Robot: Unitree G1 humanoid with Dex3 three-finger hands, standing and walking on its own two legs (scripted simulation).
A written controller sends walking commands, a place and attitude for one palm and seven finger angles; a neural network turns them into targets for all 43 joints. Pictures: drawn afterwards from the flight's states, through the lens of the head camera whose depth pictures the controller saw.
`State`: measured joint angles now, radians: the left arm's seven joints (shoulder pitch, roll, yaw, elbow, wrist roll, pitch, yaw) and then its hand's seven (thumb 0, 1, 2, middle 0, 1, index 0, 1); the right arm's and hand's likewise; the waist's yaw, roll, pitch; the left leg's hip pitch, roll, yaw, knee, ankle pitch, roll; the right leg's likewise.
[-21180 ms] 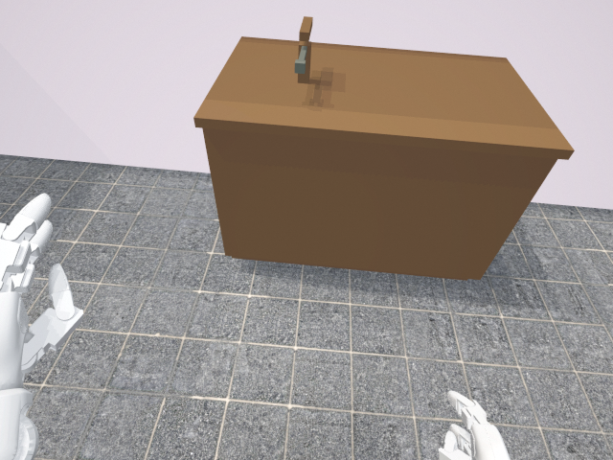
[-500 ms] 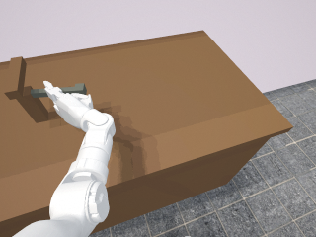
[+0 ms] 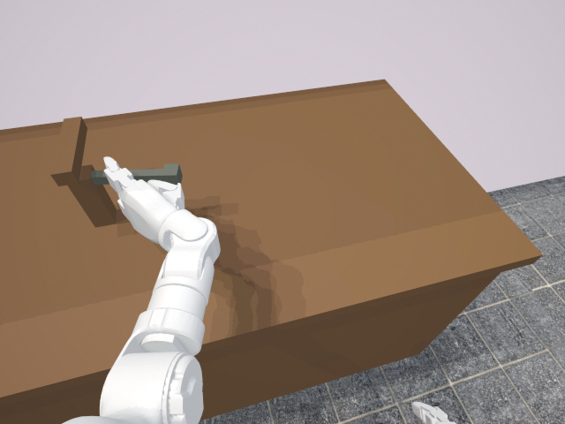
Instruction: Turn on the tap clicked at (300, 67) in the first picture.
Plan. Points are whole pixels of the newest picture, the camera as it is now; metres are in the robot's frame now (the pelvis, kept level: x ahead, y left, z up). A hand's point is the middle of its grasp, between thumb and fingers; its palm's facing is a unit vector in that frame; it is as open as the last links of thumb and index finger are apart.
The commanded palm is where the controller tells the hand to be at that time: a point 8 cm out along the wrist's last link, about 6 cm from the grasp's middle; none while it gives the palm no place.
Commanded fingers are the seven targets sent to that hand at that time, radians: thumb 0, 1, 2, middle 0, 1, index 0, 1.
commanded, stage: lift the hand up off the lever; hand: left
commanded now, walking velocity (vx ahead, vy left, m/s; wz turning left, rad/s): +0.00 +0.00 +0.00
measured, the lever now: (172, 175) +0.48 +0.20 +0.07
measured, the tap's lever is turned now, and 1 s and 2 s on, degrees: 78 78 78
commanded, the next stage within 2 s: draw the hand back beside the body in 1.40 s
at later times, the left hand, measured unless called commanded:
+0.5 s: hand (176, 185) +0.42 +0.17 +0.12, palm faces +0.79 -0.60 -0.09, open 7.8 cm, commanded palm +0.36 +0.18 +0.12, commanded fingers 0.00 0.90 0.90 -0.15 -0.15 -0.15 -0.15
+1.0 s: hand (167, 174) +0.42 +0.18 +0.14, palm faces +0.79 -0.61 -0.07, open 7.8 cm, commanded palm +0.36 +0.19 +0.14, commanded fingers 0.00 0.90 0.90 -0.15 -0.15 -0.15 -0.15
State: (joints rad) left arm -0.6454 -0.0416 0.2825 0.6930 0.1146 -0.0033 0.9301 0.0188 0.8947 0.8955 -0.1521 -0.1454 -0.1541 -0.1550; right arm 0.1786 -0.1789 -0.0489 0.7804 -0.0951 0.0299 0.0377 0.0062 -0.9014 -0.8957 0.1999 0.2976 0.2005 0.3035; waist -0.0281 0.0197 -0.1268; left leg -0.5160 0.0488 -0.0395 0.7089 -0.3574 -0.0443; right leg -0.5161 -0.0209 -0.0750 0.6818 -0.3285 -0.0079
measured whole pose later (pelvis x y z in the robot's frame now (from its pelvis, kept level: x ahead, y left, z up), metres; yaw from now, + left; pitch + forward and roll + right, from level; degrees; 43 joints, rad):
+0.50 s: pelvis -0.01 +0.00 +0.01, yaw +0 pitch +7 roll -1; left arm -0.65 -0.04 0.25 0.65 0.11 0.07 0.93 0.02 0.89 0.90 -0.15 -0.15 -0.15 -0.15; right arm 0.16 -0.19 -0.05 0.80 -0.08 0.04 0.02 0.01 -0.90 -0.90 0.20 0.30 0.20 0.30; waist -0.02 0.02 -0.10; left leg -0.45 0.05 -0.05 0.65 -0.32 -0.05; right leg -0.45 -0.02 -0.08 0.63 -0.30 -0.01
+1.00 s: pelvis +0.01 +0.00 +0.01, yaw +0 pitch +5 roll -1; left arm -0.62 -0.03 0.24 0.56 0.08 0.13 0.89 0.02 0.90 0.90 -0.15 -0.15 -0.15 -0.15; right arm 0.15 -0.19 -0.05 0.80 -0.07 0.03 0.01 0.01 -0.90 -0.90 0.20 0.30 0.20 0.30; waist 0.01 0.02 -0.09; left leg -0.37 0.05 -0.04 0.59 -0.32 -0.05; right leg -0.37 -0.01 -0.08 0.57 -0.29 -0.01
